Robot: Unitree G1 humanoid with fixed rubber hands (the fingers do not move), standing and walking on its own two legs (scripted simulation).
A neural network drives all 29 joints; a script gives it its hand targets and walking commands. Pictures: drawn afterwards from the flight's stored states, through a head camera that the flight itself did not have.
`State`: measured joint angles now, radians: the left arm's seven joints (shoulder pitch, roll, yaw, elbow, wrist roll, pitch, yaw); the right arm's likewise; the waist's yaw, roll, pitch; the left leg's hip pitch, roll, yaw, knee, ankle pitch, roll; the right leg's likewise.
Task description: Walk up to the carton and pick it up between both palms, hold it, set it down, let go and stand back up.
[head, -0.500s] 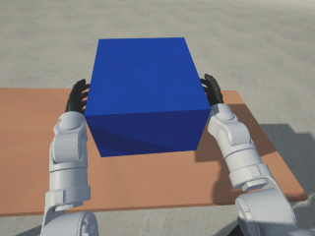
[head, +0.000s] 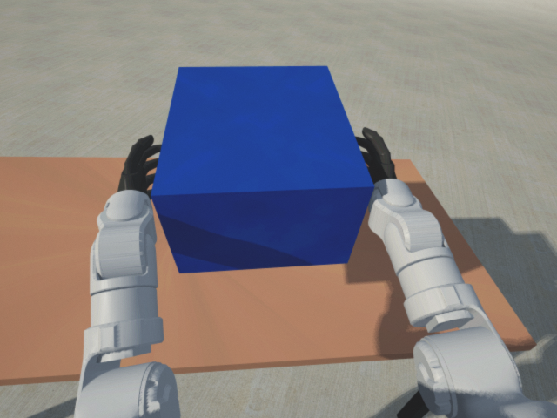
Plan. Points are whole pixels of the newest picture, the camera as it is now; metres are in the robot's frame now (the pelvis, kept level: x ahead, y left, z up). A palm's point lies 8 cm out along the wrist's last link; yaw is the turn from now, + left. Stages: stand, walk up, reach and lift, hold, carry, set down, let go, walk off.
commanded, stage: hold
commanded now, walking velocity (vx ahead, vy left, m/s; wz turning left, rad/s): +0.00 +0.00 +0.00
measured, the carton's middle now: (259, 160) +0.44 +0.02 +0.18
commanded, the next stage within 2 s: none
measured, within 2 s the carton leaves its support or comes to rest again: neither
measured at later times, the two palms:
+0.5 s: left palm (135, 198) +0.35 +0.18 +0.18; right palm (380, 189) +0.37 -0.15 +0.19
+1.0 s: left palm (129, 206) +0.34 +0.19 +0.17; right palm (373, 191) +0.37 -0.15 +0.18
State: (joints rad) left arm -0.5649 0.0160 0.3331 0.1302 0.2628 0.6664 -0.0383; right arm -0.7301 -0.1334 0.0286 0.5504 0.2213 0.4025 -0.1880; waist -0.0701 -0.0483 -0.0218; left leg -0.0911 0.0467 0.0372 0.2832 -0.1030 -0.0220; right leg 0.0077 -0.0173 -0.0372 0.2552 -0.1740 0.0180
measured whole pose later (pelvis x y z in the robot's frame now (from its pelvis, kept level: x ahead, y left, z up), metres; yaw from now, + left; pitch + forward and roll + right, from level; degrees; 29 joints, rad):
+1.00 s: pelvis +0.00 +0.00 +0.00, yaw +1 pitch -5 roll -1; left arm -0.48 0.02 0.29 0.01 0.25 0.70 -0.04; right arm -0.65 -0.13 0.05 0.45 0.24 0.40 -0.20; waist -0.08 -0.06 -0.01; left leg -0.09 0.04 0.02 0.29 -0.11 -0.03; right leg 0.02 -0.02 -0.06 0.25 -0.18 0.02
